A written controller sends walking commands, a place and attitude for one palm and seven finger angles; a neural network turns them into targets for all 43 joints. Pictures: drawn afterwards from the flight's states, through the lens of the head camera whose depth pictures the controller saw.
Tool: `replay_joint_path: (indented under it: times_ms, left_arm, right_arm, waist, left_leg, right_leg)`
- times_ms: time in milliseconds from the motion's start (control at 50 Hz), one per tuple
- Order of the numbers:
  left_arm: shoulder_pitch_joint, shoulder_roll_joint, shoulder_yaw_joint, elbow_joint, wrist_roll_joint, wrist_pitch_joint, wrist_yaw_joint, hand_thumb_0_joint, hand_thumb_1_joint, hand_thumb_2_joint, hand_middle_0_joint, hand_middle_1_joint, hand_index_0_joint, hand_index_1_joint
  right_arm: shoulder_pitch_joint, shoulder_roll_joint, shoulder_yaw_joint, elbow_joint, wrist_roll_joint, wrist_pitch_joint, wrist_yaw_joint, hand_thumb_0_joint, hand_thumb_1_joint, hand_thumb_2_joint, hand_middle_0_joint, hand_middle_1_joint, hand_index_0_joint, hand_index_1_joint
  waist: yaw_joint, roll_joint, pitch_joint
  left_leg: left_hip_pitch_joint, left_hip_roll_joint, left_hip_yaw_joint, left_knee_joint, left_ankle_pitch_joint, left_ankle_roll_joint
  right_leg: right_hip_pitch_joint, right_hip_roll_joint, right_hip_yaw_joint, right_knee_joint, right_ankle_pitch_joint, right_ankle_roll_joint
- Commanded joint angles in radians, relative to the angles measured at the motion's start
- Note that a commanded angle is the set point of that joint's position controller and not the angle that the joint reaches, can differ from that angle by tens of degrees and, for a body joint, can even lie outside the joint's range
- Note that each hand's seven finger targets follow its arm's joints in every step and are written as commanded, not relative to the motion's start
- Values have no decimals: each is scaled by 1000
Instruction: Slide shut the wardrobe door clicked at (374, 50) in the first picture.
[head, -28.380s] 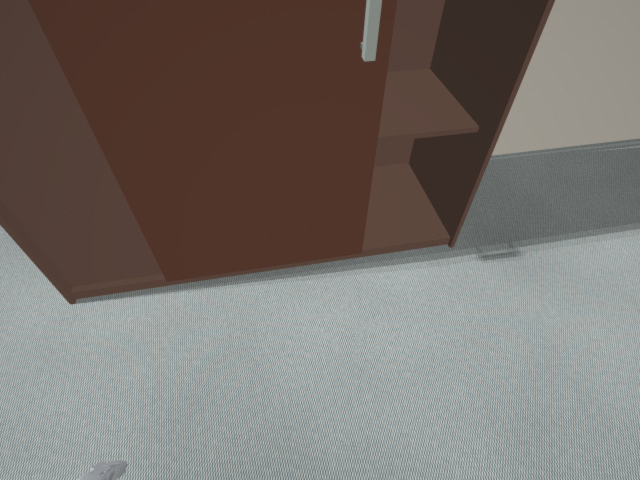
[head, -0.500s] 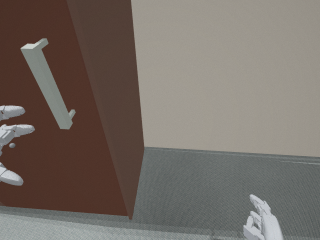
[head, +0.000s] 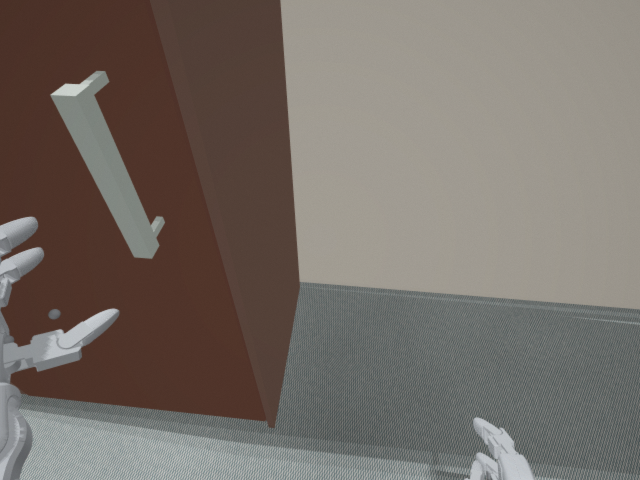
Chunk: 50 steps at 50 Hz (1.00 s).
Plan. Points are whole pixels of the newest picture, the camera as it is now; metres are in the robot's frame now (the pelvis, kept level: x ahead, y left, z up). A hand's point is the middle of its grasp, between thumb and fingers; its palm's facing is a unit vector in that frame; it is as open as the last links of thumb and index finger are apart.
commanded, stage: draw the hand back to the body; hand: left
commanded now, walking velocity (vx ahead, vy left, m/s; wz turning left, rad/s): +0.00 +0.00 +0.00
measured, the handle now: (124, 173) +0.39 +0.31 +0.19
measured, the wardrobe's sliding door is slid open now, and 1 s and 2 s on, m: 0.00 0.00 0.00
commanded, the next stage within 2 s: step back with the hand held close in 0.68 s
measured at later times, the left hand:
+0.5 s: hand (92, 335) +0.19 +0.25 +0.15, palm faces +0.47 -0.81 -0.36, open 7.6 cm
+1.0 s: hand (105, 340) +0.19 +0.25 +0.14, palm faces +0.43 -0.79 -0.43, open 7.4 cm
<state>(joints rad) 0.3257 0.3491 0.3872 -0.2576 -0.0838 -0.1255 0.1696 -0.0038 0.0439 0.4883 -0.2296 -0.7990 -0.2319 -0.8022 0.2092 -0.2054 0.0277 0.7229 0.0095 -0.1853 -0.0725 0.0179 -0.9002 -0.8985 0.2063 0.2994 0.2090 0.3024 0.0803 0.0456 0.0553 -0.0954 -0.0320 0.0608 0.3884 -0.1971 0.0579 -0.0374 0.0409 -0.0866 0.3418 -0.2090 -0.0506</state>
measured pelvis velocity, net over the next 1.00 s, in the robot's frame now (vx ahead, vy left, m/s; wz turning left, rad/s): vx -0.01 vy -0.02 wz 0.00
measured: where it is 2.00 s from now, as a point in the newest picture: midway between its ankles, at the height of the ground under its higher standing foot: outside the picture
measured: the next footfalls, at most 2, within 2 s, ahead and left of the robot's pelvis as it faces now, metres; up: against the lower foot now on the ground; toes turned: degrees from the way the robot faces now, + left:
none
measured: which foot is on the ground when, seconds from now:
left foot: down 0.00-1.00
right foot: down 0.00-1.00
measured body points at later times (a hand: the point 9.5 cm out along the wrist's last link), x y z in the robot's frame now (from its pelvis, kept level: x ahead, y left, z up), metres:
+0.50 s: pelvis +0.01 -0.01 +0.00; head -0.02 -0.03 +0.45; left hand +0.16 +0.29 +0.17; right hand +0.19 -0.24 -0.08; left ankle +0.02 +0.08 -0.74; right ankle +0.00 -0.08 -0.74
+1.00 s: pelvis -0.01 -0.02 -0.01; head -0.01 -0.03 +0.44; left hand +0.17 +0.29 +0.16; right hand +0.17 -0.26 -0.09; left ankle +0.02 +0.08 -0.74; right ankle +0.00 -0.08 -0.74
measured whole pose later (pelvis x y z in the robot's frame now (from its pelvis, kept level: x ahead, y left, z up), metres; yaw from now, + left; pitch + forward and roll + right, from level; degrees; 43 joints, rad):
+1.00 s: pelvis -0.01 -0.02 -0.01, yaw +0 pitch -1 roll -1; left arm 0.50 0.36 0.34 -0.38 -0.05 -0.15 0.15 0.02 0.89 0.90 -0.20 -0.30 -0.21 -0.30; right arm 0.20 -0.25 0.00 0.63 0.02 -0.07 -0.07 0.02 -0.90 -0.90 0.20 0.30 0.21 0.30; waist 0.03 0.06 0.00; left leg -0.27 0.01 0.05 0.52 -0.24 0.04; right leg -0.19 0.08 -0.10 0.42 -0.23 -0.07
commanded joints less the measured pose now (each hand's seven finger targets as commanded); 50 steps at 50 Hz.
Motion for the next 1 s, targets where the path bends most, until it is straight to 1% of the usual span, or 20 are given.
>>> replay_joint_path:
  times_ms: [0,100,180,200,280,300,420,480,580,660,720,760,780,800,820,840,860,900,920,980]
  left_arm:
    - [-50,218,101,-262,5,-68,1,0,393,655,-218,-598,-218,-598]
    - [44,196,91,-272,0,-55,-12,0,574,743,-211,-491,-211,-491]
    - [59,177,64,-316,3,-57,-14,0,719,813,-206,-406,-206,-406]
    - [65,172,57,-308,1,-51,-16,0,755,830,-205,-385,-205,-385]
    - [65,162,27,-366,9,-59,-15,0,900,900,-200,-300,-200,-300]
    - [59,182,44,-374,9,-59,-12,0,900,900,-200,-300,-200,-300]
    - [68,174,51,-328,3,-58,-10,0,900,900,-200,-300,-200,-300]
    - [47,163,33,-329,4,-61,-11,0,900,900,-200,-300,-200,-300]
    - [51,170,38,-310,3,-68,-7,0,900,900,-200,-300,-200,-300]
    - [55,175,45,-309,2,-72,-8,0,900,900,-200,-300,-200,-300]
    - [44,175,40,-339,6,-79,-8,0,900,900,-200,-300,-200,-300]
    - [71,175,46,-312,4,-77,-6,0,900,900,-200,-300,-200,-300]
    - [27,196,68,-267,0,-71,-3,0,900,900,-200,-300,-200,-300]
    - [-126,345,193,-351,12,-104,3,0,900,900,-200,-300,-200,-300]
    - [36,213,92,-242,16,-94,-15,0,900,900,-200,-300,-200,-300]
    - [92,179,62,-225,25,-88,-21,0,900,900,-200,-300,-200,-300]
    - [118,172,50,-242,27,-91,-20,0,900,900,-200,-300,-200,-300]
    - [119,191,55,-323,29,-98,-11,0,900,900,-200,-300,-200,-300]
    - [141,208,66,-345,32,-95,-4,0,900,900,-200,-300,-200,-300]
    - [167,247,106,-411,33,-88,11,0,900,900,-200,-300,-200,-300]
  right_arm:
    - [-132,-150,-64,-180,-7,-37,-1,0,-900,-900,200,300,200,300]
    - [-130,-141,-67,-196,-7,-5,8,0,-900,-900,200,300,200,300]
    - [-129,-135,-65,-209,-6,6,9,0,-900,-900,200,300,200,300]
    - [-132,-137,-66,-209,-6,10,8,0,-900,-900,200,300,200,300]
    - [-135,-133,-65,-221,-6,9,6,0,-900,-900,200,300,200,300]
    - [-130,-137,-66,-218,-7,9,5,0,-900,-900,200,300,200,300]
    - [-144,-127,-64,-214,-6,17,-2,0,-900,-900,200,300,200,300]
    - [-152,-125,-62,-215,-4,19,-4,0,-900,-900,200,300,200,300]
    - [-155,-124,-61,-212,-8,11,-7,0,-900,-900,200,300,200,300]
    - [-158,-124,-63,-209,-8,8,-10,0,-900,-900,200,300,200,300]
    - [-159,-121,-63,-208,-8,4,-10,0,-900,-900,200,300,200,300]
    - [-156,-122,-63,-205,-9,2,-10,0,-900,-900,200,300,200,300]
    - [-158,-125,-64,-193,-5,8,-14,0,-900,-900,200,300,200,300]
    - [-135,-128,-48,-247,16,25,-4,0,-900,-900,200,300,200,300]
    - [-129,-126,-53,-214,3,38,-6,0,-900,-900,200,300,200,300]
    - [-112,-126,-55,-229,5,49,2,0,-900,-900,200,300,200,300]
    - [-109,-124,-54,-234,7,57,4,0,-900,-900,200,300,200,300]
    - [-105,-132,-58,-248,11,64,-1,0,-900,-900,200,300,200,300]
    - [-104,-139,-59,-255,11,70,-4,0,-900,-900,200,300,200,300]
    - [-109,-151,-65,-277,11,88,-15,0,-900,-900,200,300,200,300]
  waist:
    - [-9,41,-142]
    - [-11,18,-99]
    - [-15,54,-108]
    - [-19,20,-88]
    - [-19,58,-116]
    - [-19,49,-122]
    - [-21,7,-74]
    - [-24,44,-61]
    - [-20,-8,-46]
    - [-17,-8,-54]
    - [-20,46,-72]
    - [-16,17,-59]
    - [-23,-15,-34]
    - [-47,37,55]
    - [-58,-74,36]
    - [-57,-123,-27]
    - [-57,-114,-86]
    - [-59,-29,-164]
    - [-61,8,-193]
    - [-61,19,-230]
  left_leg:
    - [54,70,-100,-77,254,-66]
    - [34,72,-85,-66,286,-67]
    - [41,70,-78,-55,279,-63]
    - [34,69,-77,-53,265,-59]
    - [49,67,-77,-49,261,-58]
    - [46,65,-81,-44,269,-60]
    - [25,55,-62,-42,162,-42]
    - [30,54,-61,-47,124,-41]
    - [26,50,-64,-52,86,-34]
    - [30,47,-60,-49,84,-31]
    - [45,45,-57,-44,99,-32]
    - [35,46,-58,-47,100,-32]
    - [29,47,-55,-48,81,-31]
    - [-67,66,-84,-15,-10,-21]
    - [-75,75,-109,57,-2,-15]
    - [-57,73,-92,112,6,-12]
    - [-66,70,-81,144,19,-12]
    - [-82,75,-80,157,65,-18]
    - [-80,82,-80,156,104,-20]
    - [-89,109,-98,152,247,-22]
  right_leg:
    - [10,-16,67,-48,147,24]
    - [0,-20,71,-52,183,28]
    - [-12,-24,74,-51,182,33]
    - [-20,-23,74,-56,181,32]
    - [-19,-24,76,-50,175,34]
    - [-11,-24,77,-50,181,31]
    - [-39,-36,88,-74,135,36]
    - [-54,-36,91,-87,89,36]
    - [-61,-38,95,-104,43,38]
    - [-55,-41,101,-107,39,39]
    - [-49,-43,105,-103,63,37]
    - [-49,-42,103,-103,66,39]
    - [-69,-41,106,-115,39,41]
    - [-173,-94,187,-150,21,48]
    - [-250,-144,214,-157,24,41]
    - [-267,-181,236,-152,44,53]
    - [-243,-207,236,-125,93,53]
    - [-197,-234,231,-58,206,37]
    - [-185,-236,225,-24,253,33]
    - [-167,-210,189,58,354,35]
